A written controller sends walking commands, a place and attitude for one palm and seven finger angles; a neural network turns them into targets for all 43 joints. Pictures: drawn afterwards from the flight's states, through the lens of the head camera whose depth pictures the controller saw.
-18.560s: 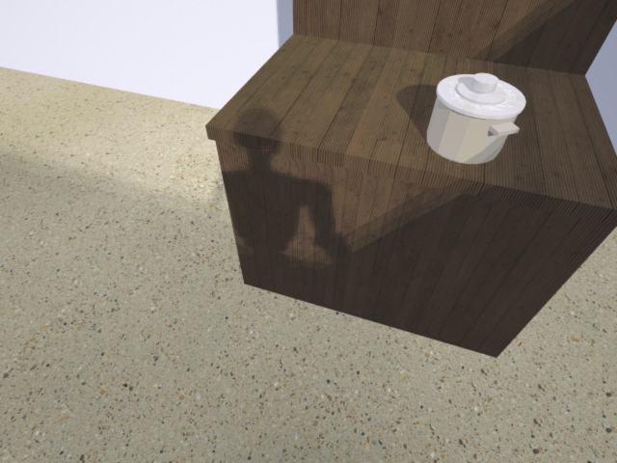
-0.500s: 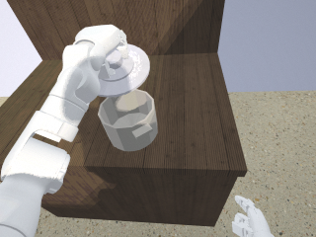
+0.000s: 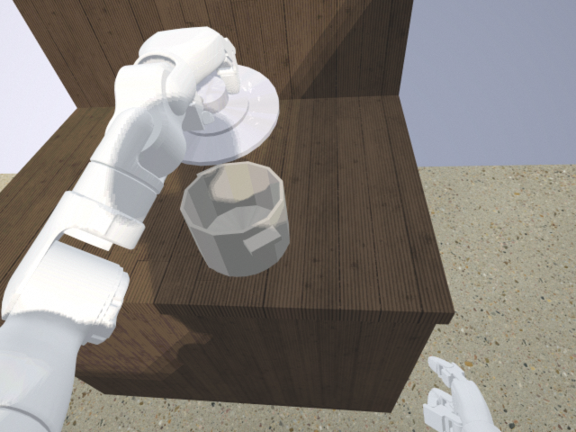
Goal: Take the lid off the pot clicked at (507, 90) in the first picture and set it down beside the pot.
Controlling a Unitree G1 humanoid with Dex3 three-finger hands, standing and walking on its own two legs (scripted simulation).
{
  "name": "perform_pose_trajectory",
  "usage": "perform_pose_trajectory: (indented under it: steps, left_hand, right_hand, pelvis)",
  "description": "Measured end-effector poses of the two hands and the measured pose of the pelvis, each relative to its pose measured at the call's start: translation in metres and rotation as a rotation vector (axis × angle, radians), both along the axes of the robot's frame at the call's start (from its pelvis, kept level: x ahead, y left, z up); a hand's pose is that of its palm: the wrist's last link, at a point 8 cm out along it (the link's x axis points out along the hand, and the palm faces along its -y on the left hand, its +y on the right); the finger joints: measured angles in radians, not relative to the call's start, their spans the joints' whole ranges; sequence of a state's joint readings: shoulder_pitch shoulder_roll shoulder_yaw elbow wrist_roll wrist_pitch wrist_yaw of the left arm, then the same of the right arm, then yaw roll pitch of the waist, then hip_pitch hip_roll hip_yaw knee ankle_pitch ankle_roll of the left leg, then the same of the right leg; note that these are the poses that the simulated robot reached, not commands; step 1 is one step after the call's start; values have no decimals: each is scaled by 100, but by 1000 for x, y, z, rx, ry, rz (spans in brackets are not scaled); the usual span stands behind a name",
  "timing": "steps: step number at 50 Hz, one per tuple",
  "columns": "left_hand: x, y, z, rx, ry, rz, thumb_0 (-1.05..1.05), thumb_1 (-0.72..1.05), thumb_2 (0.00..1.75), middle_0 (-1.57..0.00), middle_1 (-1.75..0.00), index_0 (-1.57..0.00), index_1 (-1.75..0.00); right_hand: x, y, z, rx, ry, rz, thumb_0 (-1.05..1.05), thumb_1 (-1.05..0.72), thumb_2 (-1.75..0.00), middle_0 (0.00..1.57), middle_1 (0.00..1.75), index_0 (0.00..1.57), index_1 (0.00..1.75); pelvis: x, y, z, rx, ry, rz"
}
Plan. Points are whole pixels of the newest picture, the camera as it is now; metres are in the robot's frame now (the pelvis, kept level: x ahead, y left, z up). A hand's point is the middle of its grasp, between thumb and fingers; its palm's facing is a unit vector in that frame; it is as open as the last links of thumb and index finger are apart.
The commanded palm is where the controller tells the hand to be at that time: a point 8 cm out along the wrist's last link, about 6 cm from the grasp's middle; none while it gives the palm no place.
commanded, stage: move the lid sideways beside the pot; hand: left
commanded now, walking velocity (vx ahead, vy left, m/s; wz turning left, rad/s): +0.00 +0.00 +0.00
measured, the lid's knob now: (208, 94) +0.48 +0.12 +0.25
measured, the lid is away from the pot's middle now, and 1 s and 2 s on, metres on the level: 0.02 0.14 0.25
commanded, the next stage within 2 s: none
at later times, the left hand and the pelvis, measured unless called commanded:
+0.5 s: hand (151, 104) +0.44 +0.18 +0.27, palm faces -0.08 -0.02 -1.00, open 8.1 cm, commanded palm +0.41 +0.19 +0.33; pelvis +0.00 +0.00 +0.00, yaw +0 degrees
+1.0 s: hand (96, 112) +0.43 +0.25 +0.26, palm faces -0.12 -0.02 -0.99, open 8.1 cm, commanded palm +0.41 +0.25 +0.33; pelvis +0.00 +0.01 +0.00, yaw +0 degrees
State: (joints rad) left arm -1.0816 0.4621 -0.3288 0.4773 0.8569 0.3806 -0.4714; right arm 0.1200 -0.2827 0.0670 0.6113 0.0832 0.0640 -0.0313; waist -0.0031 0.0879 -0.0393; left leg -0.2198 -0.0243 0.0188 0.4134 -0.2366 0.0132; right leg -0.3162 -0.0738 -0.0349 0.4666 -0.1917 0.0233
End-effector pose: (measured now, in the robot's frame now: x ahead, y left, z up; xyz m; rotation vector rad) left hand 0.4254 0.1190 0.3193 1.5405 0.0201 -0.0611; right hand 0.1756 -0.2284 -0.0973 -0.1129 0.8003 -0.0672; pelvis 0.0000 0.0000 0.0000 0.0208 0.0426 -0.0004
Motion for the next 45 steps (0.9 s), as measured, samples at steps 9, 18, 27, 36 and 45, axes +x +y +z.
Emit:
perform_pose_trajectory:
  steps: [9, 18, 27, 36, 45]
  left_hand:
    - [2, 14, 4, -2, -6, 44, 0, 10, 102, -67, -84, -68, -83]
    - [-3, 35, 2, 10, 13, 76, 0, 10, 101, -67, -84, -68, -83]
    - [-7, 61, 3, 17, 29, 127, 0, 10, 101, -67, -84, -68, -83]
    - [-7, 88, 1, 21, 55, 173, 0, 10, 101, -67, -84, -68, -83]
    - [-9, 112, 3, 22, 62, 207, 0, 10, 101, -67, -84, -68, -83]
  right_hand:
    - [1, 1, 0, 7, 2, -3, 1, -90, -90, 20, 30, 20, 30]
    - [0, -1, 0, -6, 5, -4, 1, -90, -90, 20, 30, 20, 30]
    - [-4, -5, 1, -21, 15, -9, 1, -90, -90, 20, 30, 20, 30]
    - [-11, -7, 1, -36, 38, -21, 1, -90, -90, 20, 30, 20, 30]
    - [-20, -7, -1, -43, 74, -30, 1, -90, -90, 20, 30, 20, 30]
  pelvis:
    - [1, 1, 0, 0, 3, -6]
    - [1, 0, 0, -2, 2, 0]
    - [-1, 1, 1, -5, 3, 3]
    - [-2, 2, 1, -9, 6, 5]
    - [-2, 5, 1, -13, 8, 8]
